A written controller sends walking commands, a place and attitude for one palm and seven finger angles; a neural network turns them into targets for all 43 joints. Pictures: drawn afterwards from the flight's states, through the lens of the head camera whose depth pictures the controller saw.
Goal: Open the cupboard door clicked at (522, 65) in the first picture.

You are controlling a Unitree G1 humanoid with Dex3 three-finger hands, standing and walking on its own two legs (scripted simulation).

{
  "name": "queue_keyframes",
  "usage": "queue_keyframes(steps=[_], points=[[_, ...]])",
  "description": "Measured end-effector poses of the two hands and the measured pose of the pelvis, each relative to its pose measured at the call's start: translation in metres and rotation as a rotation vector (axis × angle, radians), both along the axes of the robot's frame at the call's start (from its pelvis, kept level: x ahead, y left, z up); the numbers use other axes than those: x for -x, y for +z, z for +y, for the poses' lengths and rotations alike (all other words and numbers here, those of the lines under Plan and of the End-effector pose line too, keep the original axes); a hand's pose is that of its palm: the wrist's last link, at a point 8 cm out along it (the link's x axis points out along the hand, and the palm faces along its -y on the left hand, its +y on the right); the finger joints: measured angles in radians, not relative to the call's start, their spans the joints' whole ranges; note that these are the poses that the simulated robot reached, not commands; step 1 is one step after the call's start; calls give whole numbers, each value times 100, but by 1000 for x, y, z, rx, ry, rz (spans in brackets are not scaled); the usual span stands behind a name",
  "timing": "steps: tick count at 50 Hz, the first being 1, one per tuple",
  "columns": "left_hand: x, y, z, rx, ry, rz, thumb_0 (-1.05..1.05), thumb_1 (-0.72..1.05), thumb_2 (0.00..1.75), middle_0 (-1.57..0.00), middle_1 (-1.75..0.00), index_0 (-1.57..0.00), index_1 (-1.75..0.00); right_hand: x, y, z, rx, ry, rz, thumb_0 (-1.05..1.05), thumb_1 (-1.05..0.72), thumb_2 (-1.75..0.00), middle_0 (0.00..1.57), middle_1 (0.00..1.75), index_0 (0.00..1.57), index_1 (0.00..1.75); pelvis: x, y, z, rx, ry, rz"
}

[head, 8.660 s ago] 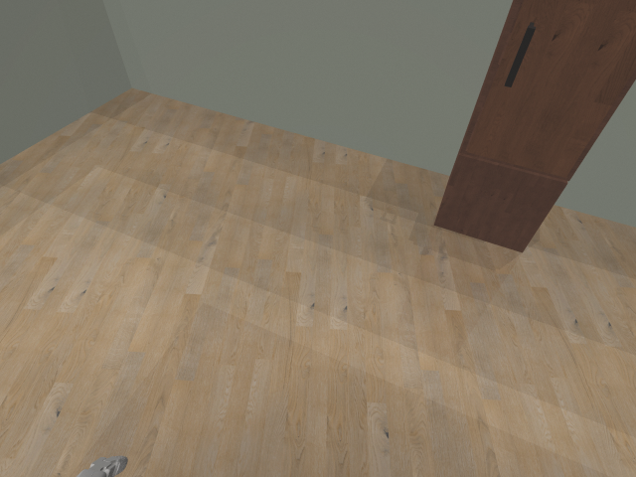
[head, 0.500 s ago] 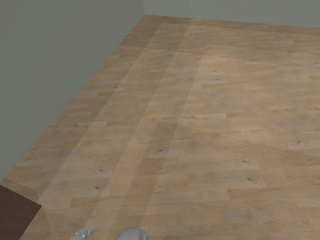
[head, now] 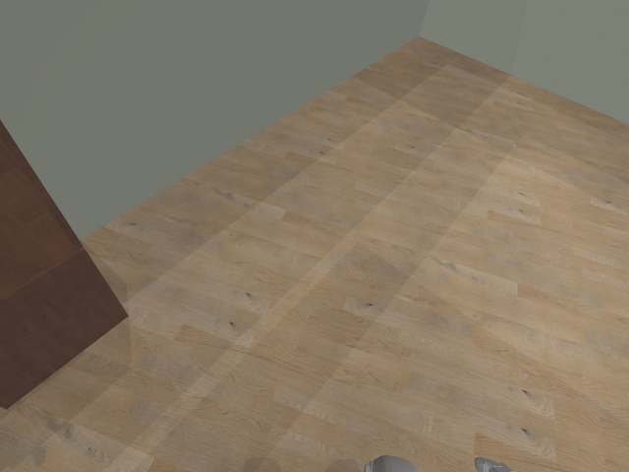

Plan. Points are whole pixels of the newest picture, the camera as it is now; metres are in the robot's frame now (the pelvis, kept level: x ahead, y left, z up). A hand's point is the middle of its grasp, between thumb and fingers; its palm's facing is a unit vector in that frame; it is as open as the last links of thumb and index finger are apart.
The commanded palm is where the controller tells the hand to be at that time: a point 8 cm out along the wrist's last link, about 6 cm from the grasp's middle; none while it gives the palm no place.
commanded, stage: turn to face it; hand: left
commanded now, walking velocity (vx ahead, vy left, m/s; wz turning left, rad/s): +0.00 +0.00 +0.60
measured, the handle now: out of the picture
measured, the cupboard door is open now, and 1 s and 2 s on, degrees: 0 0 0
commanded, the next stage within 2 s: take the last steps up to it in 1.46 s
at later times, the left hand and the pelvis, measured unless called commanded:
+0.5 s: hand out of the picture +0.05 +0.16 -0.13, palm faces +0.28 -0.91 -0.30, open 7.4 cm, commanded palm none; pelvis -0.01 -0.06 +0.00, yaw +18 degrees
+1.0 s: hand out of the picture -0.12 +0.21 -0.17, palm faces +0.60 -0.76 -0.25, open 7.4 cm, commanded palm none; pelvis -0.04 +0.00 +0.00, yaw +36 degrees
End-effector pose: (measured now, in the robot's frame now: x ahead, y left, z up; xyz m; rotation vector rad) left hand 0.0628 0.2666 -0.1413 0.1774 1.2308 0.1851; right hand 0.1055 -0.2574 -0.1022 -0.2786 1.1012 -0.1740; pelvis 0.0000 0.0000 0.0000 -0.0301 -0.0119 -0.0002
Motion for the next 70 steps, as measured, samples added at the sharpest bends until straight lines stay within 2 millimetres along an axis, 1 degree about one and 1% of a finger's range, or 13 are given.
queue_keyframes(steps=[8, 13, 17, 25, 31, 35, 40, 44, 50, 56, 63, 67, 70], points=[[-28, 18, -9, -16, 32, -122, 1, 91, 90, -20, -30, -20, -30, 21, -13, 3, -45, 20, 79, 1, -91, -90, 21, 30, 21, 30, 1, 3, -9, -4, 91, 10], [-36, 28, -26, -42, 50, -170, 1, 90, 90, -20, -30, -20, -30, 38, -28, -13, -69, 27, 148, 1, -91, -90, 21, 30, 21, 30, 4, 0, -26, -15, 150, 21], [-28, 33, -43, -79, 81, -209, 1, 90, 90, -20, -30, -20, -30, 43, -47, -33, -91, 46, 193, 1, -91, -90, 21, 30, 21, 30, 6, -9, -46, -33, 201, 26], [39, 44, -66, -93, 210, -126, 1, 90, 90, -20, -30, -20, -30, 20, -45, -52, -90, 151, 228, 1, -91, -90, 20, 30, 20, 30, 7, 3, -61, -67, 320, 5], [94, 32, -74, -62, 331, -52, 1, 90, 90, -20, -30, -20, -30, -12, -39, -41, -55, 260, 235, 1, -91, -90, 20, 30, 20, 30, 9, 4, -59, -69, 405, 7], [137, 19, -73, -31, 416, 12, 1, 90, 90, -20, -30, -20, -30, -45, -33, -13, -29, 356, 198, 1, -91, -90, 20, 30, 20, 30, 15, 1, -49, -62, 456, 13], [195, -9, -58, 9, 531, 81, 1, 90, 90, -20, -30, -20, -30, -88, -27, 43, 1, 498, 78, 1, -91, -90, 20, 30, 20, 30, 24, -14, -25, -30, 524, 18], [223, -18, -42, 18, 595, 131, 1, 90, 90, -20, -30, -20, -30, -102, -13, 81, 0, 572, -5, 1, -91, -90, 20, 30, 20, 30, 31, -15, -13, -26, 554, 13], [216, -1, -19, -4, 635, 35, 1, 91, 90, -20, -30, -20, -30, -96, -1, 107, 0, 629, -3, 0, -91, -90, 20, 30, 20, 30, 37, -1, -4, -3, 622, 2], [195, 15, -7, -49, 656, -65, 1, 91, 90, -20, -30, -20, -30, -81, -8, 111, -24, 655, 54, 0, -91, -90, 21, 30, 21, 30, 36, 3, -5, -6, 685, 6], [168, 28, -14, -94, 667, -126, 1, 91, 90, -20, -30, -20, -30, -68, -28, 85, -35, 653, 153, 1, -91, -90, 21, 30, 21, 30, 27, 1, -22, -15, 753, 17], [159, 32, -33, -128, 682, -153, 1, 90, 90, -20, -30, -20, -30, -71, -46, 63, -43, 658, 208, 1, -91, -90, 21, 30, 21, 30, 16, -6, -38, -34, 788, 32], [163, 36, -55, -139, 699, -143, 1, 90, 90, -20, -30, -20, -30, -77, -54, 52, -44, 668, 235, 1, -91, -90, 21, 30, 21, 30, 12, -6, -48, -38, 822, 19]])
